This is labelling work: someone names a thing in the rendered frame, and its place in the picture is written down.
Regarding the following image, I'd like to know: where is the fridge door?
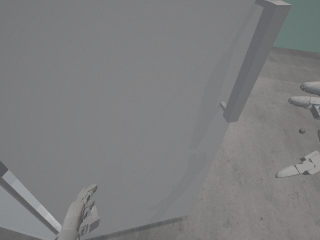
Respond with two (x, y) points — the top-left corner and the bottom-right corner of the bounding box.
(0, 0), (283, 240)

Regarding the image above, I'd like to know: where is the robot left hand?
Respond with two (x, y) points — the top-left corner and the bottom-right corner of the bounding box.
(61, 184), (100, 237)

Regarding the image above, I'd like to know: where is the handle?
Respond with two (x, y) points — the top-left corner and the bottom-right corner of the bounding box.
(219, 0), (292, 123)

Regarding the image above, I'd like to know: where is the left robot forearm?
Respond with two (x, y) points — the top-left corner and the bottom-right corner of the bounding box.
(54, 229), (80, 240)

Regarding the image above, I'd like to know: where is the robot right hand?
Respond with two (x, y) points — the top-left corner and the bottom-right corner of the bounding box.
(275, 81), (320, 178)

